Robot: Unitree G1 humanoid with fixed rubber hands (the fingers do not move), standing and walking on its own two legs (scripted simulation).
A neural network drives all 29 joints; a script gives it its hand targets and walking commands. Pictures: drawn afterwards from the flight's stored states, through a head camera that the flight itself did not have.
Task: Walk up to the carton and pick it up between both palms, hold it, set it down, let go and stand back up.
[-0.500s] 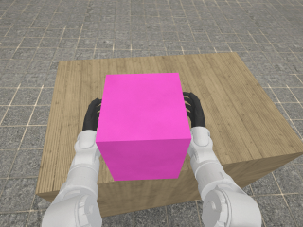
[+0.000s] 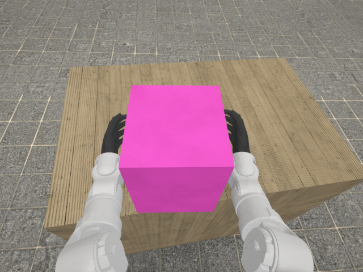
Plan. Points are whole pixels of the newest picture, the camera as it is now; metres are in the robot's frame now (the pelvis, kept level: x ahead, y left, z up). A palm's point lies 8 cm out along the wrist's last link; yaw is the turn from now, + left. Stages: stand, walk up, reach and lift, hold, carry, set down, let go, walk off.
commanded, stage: set down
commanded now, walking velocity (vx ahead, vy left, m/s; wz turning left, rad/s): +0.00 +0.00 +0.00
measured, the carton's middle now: (175, 153) +0.39 +0.08 +0.00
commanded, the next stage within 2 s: none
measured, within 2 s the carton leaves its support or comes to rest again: rests again in 1.10 s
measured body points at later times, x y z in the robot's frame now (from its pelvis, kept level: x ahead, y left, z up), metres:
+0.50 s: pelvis +0.00 +0.00 +0.00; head +0.07 +0.03 +0.44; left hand +0.37 +0.22 +0.02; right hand +0.42 -0.07 +0.04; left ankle +0.04 +0.12 -0.75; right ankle -0.04 -0.13 -0.75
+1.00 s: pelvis +0.00 +0.00 +0.00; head +0.07 +0.04 +0.44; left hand +0.38 +0.23 +0.02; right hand +0.42 -0.06 +0.05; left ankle +0.04 +0.12 -0.75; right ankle -0.04 -0.13 -0.75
